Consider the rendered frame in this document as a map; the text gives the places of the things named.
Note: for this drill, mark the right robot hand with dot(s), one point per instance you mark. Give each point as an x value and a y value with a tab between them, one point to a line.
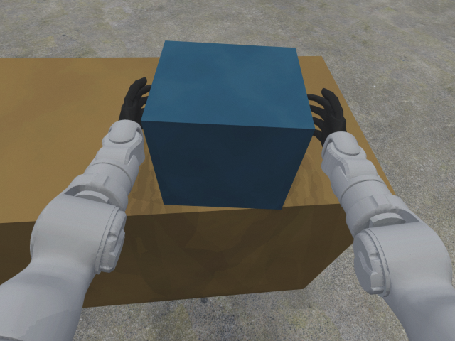
332	115

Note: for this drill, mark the pedestal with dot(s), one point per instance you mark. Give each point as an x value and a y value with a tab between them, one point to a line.
54	113

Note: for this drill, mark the robot right forearm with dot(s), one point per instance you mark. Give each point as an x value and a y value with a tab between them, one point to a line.
361	192

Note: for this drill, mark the left robot hand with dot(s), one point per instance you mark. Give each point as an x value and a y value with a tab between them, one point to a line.
133	102

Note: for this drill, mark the robot left forearm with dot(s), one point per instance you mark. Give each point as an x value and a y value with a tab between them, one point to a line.
111	175

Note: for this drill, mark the carton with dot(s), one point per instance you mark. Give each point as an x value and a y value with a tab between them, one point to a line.
227	125

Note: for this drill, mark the left robot upper arm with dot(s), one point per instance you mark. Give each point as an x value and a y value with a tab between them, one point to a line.
77	239

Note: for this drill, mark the right robot upper arm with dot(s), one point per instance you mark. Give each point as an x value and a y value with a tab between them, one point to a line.
407	266

